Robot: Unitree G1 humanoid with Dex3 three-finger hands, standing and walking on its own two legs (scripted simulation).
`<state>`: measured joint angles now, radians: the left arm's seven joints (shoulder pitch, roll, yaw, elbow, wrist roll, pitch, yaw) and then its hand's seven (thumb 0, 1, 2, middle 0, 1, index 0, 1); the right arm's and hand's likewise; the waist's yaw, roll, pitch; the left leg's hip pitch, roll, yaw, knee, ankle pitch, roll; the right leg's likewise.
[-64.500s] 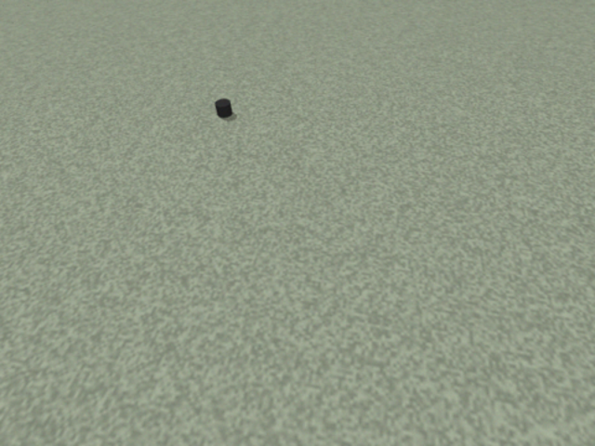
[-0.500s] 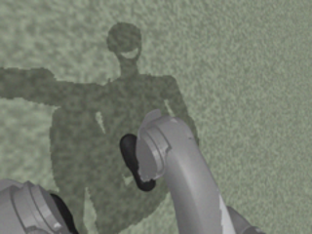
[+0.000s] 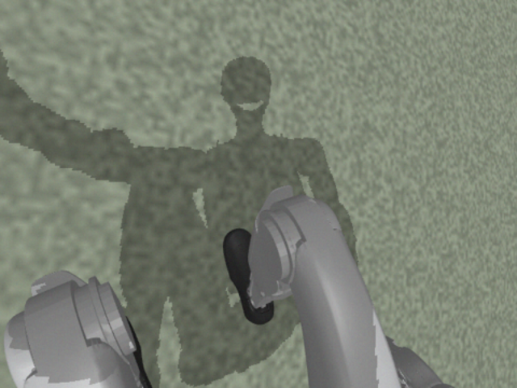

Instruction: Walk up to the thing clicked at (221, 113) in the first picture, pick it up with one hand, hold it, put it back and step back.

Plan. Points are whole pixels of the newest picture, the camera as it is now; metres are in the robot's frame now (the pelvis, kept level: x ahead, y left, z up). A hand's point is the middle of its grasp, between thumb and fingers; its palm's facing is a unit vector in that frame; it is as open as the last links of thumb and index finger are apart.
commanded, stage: settle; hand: left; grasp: from above
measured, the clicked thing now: out of the picture +0.53 +0.36 -0.25
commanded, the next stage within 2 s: lift in 0.32 s
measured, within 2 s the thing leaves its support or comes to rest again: neither
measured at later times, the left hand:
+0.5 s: hand out of the picture +0.51 +0.34 -0.15, palm faces -0.41 -0.11 -0.91, open 11.5 cm
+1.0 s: hand out of the picture +0.44 +0.35 -0.05, palm faces -0.46 -0.15 -0.88, open 11.5 cm
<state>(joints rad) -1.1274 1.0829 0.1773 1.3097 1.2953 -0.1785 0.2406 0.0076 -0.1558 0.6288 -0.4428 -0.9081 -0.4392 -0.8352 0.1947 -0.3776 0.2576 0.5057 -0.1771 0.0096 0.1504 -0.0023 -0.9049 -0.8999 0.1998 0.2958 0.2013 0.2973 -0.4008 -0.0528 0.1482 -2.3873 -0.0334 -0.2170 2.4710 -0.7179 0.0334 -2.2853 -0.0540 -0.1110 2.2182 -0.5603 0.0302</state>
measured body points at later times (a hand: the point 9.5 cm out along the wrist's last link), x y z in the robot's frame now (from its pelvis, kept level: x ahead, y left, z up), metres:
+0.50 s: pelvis -0.01 +0.00 +0.02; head +0.26 +0.12 +0.35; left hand +0.53 +0.34 -0.10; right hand +0.06 -0.28 -0.04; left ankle +0.05 +0.11 -0.29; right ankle +0.14 -0.15 -0.29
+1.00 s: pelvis -0.01 +0.00 +0.08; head +0.23 +0.10 +0.45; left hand +0.46 +0.35 +0.00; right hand +0.09 -0.28 -0.01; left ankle +0.05 +0.11 -0.29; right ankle +0.14 -0.15 -0.29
